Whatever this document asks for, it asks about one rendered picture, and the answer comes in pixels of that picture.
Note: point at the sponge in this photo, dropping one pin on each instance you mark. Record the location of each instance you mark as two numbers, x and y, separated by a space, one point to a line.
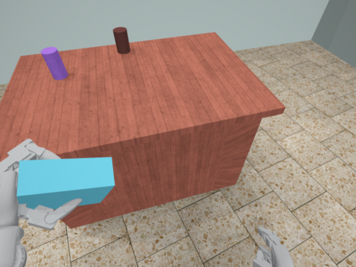
52 183

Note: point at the left robot forearm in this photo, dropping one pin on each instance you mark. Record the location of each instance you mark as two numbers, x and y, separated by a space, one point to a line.
12 252

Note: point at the robot right hand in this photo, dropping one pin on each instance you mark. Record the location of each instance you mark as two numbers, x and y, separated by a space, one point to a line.
278 256

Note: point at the table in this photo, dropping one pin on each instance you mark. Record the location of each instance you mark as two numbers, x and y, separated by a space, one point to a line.
177 115

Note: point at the robot left hand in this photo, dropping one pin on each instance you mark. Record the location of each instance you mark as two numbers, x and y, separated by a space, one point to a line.
10 209

